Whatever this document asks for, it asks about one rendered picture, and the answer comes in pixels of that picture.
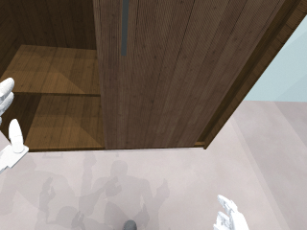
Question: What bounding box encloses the left robot hand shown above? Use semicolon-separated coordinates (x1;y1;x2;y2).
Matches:
0;78;29;174

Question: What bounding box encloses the wardrobe door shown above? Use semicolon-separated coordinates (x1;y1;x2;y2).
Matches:
197;0;301;142
92;0;285;150

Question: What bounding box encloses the left robot foot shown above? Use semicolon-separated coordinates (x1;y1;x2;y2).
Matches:
124;219;137;230

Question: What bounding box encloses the right robot hand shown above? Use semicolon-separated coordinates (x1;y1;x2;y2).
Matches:
213;195;249;230

